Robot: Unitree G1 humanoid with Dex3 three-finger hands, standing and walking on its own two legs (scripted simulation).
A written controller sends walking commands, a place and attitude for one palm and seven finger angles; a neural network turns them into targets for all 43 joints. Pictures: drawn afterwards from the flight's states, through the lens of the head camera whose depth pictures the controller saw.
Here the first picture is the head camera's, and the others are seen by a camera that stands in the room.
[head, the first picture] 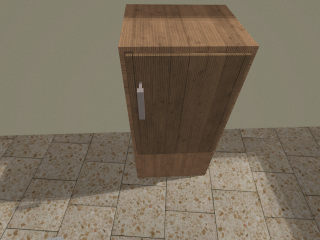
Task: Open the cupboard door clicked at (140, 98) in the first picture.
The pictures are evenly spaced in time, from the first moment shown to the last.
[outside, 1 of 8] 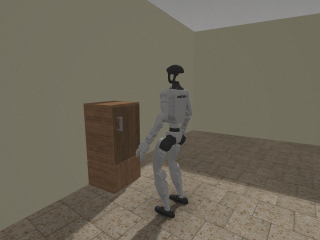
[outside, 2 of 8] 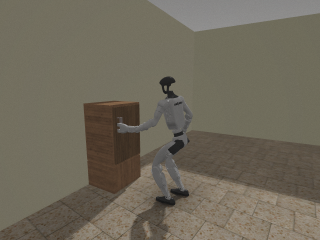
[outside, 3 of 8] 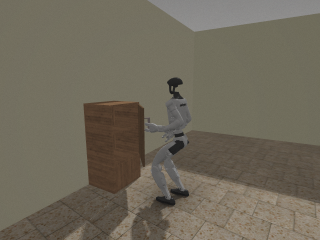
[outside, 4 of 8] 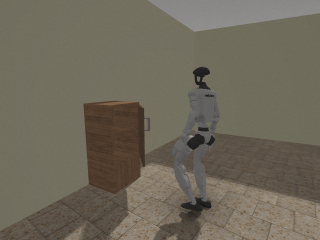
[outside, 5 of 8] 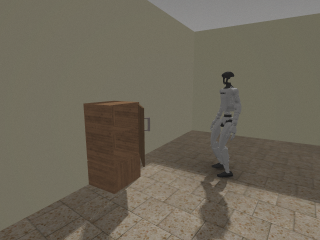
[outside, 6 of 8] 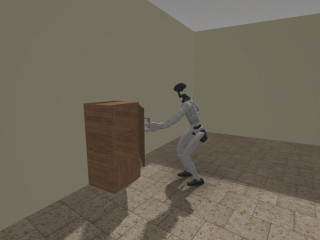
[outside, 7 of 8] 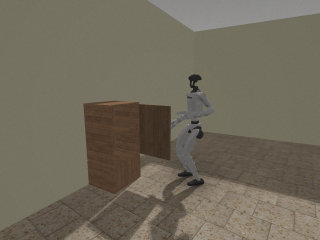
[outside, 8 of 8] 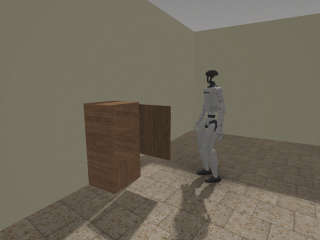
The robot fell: no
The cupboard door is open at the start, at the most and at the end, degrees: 0 88 88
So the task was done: yes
